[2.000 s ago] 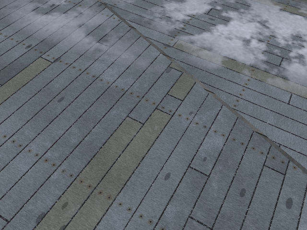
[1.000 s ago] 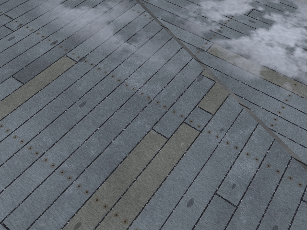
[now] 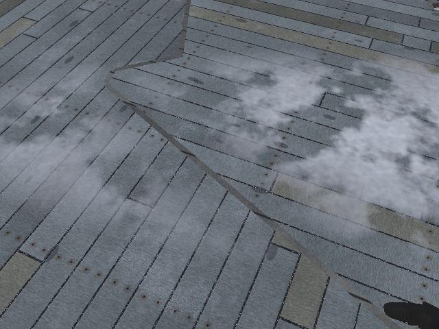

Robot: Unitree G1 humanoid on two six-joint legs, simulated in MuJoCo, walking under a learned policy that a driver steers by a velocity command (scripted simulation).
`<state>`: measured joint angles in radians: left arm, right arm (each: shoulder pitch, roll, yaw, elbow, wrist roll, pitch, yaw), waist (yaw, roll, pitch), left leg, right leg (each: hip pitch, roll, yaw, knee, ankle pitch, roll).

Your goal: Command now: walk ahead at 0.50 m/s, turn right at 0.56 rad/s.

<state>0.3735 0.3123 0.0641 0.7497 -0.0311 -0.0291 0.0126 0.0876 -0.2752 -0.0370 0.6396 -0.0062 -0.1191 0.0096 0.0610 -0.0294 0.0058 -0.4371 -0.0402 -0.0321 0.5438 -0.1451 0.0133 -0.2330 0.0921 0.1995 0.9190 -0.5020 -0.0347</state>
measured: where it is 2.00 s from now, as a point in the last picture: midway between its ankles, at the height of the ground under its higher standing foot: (229, 183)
